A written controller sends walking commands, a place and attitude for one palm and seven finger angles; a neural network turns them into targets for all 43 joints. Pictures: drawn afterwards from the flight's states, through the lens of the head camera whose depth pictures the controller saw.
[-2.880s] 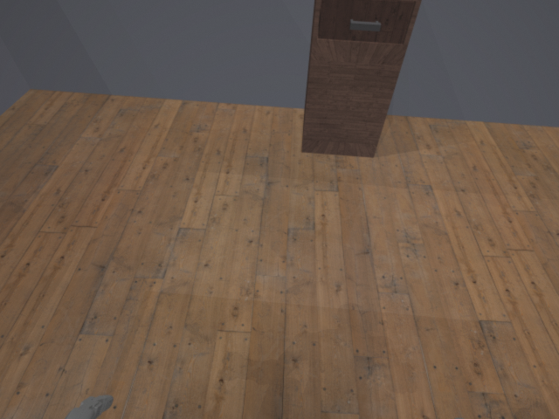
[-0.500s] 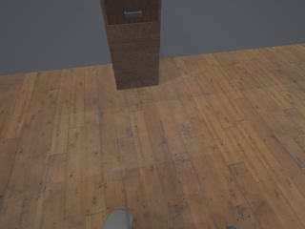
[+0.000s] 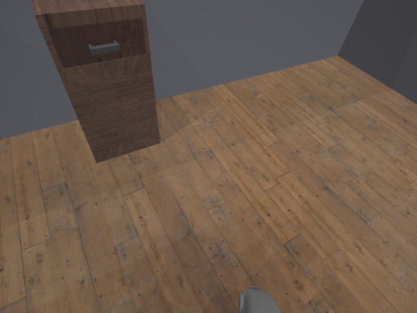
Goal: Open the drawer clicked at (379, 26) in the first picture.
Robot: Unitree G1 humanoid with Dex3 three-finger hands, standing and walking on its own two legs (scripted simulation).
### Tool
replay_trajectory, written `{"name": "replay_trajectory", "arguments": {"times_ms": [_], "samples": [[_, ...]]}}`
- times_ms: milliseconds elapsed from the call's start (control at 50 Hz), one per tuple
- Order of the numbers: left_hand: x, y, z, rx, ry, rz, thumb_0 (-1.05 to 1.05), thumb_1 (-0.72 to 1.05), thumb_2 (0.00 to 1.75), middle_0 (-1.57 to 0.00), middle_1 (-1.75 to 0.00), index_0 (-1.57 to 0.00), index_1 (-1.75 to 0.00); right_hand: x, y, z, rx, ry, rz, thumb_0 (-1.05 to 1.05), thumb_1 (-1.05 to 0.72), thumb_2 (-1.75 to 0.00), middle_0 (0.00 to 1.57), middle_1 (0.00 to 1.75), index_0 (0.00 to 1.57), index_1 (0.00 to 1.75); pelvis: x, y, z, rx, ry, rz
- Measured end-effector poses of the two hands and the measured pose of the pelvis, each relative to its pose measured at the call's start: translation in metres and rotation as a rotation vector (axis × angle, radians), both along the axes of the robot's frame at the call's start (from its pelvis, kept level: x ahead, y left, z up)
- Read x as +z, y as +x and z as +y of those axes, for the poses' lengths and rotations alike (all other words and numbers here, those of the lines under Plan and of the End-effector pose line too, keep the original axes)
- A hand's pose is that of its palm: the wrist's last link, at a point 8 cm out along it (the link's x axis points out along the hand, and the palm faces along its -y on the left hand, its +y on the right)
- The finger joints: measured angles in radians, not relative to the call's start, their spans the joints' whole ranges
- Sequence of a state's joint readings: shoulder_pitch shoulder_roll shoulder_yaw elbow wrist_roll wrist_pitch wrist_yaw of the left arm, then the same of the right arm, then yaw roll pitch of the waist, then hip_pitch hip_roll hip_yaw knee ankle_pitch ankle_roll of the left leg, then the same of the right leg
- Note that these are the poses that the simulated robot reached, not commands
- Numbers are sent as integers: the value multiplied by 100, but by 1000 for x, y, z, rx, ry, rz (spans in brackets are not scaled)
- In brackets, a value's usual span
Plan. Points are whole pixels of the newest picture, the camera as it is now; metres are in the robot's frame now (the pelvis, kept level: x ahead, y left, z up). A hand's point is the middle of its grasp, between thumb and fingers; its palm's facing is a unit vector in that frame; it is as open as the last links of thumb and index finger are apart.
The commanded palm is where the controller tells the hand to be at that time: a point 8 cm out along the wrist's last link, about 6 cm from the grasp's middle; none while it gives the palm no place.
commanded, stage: walk to a spot facing it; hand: left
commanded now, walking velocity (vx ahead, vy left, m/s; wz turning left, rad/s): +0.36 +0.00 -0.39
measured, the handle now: (103, 46) +1.10 +0.49 -0.06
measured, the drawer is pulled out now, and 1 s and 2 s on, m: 0.00 0.00 0.00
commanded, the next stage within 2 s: turn to face it in 0.88 s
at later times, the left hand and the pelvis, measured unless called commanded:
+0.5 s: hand (161, 245) +0.30 +0.13 -0.16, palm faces -0.10 -0.96 -0.25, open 7.2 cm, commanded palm none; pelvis +0.23 -0.06 +0.00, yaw -8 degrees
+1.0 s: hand (169, 184) +0.50 +0.13 -0.18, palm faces -0.18 -0.97 -0.17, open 7.3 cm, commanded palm none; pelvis +0.44 -0.04 +0.00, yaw -16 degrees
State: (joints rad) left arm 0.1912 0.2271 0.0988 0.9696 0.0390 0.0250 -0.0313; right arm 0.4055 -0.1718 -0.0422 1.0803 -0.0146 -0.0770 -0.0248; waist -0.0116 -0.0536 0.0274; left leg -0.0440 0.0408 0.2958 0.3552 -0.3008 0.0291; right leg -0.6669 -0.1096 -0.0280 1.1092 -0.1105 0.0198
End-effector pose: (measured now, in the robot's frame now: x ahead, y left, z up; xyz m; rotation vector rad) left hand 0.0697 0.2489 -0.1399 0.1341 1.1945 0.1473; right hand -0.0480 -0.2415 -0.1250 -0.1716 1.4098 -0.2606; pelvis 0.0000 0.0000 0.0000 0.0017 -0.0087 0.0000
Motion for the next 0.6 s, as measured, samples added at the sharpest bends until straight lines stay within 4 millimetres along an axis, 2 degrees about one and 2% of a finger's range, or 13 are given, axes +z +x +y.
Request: {"name": "replay_trajectory", "arguments": {"times_ms": [80,160,220,260,300,340,440,520,600], "samples": [[-2,64,-21,-87,-16,0,0,91,90,-19,-30,-19,-30,-4,-15,14,-85,45,105,0,-92,-90,20,30,19,30,-4,36,-5,-37,2,5],[-9,134,-53,-180,-27,-10,0,91,90,-19,-30,-19,-30,-11,-17,27,-170,104,201,0,-91,-90,20,30,19,30,-12,76,-19,-71,3,15],[-17,185,-80,-226,-27,-55,0,91,90,-19,-30,-20,-30,-21,-7,29,-220,153,269,0,-91,-90,20,30,19,30,-25,112,-36,-93,2,16],[-20,207,-93,-228,-24,-87,0,91,90,-20,-30,-20,-30,-27,13,24,-237,177,286,0,-91,-90,20,30,20,30,-29,130,-47,-109,-1,10],[-17,218,-100,-212,-24,-87,0,91,90,-20,-30,-20,-30,-30,47,14,-234,177,245,1,-91,-90,20,30,20,30,-25,146,-55,-116,3,-5],[-12,220,-102,-194,-18,-61,0,91,90,-20,-30,-20,-30,-30,92,-1,-216,161,162,1,-91,-90,20,30,20,30,-18,162,-60,-127,5,-11],[6,231,-83,-154,58,-18,-3,95,90,-20,-30,-20,-30,-27,215,-37,-146,112,-80,1,-91,-90,20,30,19,30,-5,202,-66,-142,0,-1],[8,233,-74,-133,66,48,-2,94,90,-20,-30,-20,-30,-18,290,-61,-104,65,-191,1,-94,-90,20,30,19,30,-1,237,-63,-149,-9,5],[0,232,-71,-96,40,124,-1,92,90,-20,-30,-20,-30,-9,358,-66,-49,46,-251,1,-94,-90,20,30,19,30,-3,274,-59,-150,-17,6]]}}
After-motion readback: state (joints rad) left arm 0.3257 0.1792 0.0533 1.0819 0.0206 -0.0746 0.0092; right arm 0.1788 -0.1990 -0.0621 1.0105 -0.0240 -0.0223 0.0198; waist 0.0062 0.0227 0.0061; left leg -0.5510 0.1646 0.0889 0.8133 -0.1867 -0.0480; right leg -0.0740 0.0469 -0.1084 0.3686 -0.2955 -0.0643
